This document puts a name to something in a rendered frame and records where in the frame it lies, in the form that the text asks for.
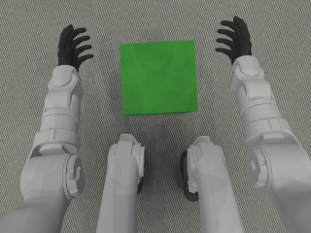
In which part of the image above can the right robot upper arm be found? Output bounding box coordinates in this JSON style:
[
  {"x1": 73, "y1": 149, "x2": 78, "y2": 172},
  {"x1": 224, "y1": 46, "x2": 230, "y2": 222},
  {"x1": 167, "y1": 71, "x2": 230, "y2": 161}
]
[{"x1": 244, "y1": 144, "x2": 311, "y2": 233}]

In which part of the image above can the robot right hand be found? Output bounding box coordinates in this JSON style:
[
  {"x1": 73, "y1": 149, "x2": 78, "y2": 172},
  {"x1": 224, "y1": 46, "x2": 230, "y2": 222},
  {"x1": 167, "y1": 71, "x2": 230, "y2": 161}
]
[{"x1": 215, "y1": 16, "x2": 252, "y2": 65}]

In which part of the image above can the robot left foot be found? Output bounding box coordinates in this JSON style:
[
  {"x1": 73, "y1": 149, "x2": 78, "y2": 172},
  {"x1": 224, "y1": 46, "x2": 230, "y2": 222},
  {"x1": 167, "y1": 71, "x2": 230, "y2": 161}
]
[{"x1": 137, "y1": 145, "x2": 146, "y2": 194}]

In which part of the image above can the left robot thigh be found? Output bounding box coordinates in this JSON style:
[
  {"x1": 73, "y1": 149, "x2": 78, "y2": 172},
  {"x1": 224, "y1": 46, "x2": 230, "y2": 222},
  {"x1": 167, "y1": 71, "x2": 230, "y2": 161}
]
[{"x1": 95, "y1": 140, "x2": 145, "y2": 233}]

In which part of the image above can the left robot forearm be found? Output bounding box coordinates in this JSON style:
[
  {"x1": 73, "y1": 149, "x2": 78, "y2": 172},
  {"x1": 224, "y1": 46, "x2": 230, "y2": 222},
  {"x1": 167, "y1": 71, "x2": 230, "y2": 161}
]
[{"x1": 19, "y1": 65, "x2": 85, "y2": 198}]

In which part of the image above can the carton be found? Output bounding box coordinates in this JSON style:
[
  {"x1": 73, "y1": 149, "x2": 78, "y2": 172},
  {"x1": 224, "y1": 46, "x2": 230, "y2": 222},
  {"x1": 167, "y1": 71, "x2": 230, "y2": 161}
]
[{"x1": 120, "y1": 40, "x2": 198, "y2": 116}]

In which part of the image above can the left robot upper arm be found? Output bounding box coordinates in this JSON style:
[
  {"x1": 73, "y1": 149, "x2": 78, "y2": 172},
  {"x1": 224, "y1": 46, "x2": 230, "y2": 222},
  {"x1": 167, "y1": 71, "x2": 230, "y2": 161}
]
[{"x1": 0, "y1": 153, "x2": 86, "y2": 233}]

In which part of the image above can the robot left hand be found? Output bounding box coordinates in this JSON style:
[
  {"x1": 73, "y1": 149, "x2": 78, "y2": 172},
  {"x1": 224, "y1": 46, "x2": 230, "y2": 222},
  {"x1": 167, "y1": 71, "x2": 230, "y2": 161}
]
[{"x1": 57, "y1": 24, "x2": 94, "y2": 73}]

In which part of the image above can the right robot forearm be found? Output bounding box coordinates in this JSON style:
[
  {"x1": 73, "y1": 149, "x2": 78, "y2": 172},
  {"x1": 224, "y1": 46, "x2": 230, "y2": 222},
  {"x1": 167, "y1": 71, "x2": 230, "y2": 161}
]
[{"x1": 228, "y1": 55, "x2": 311, "y2": 163}]

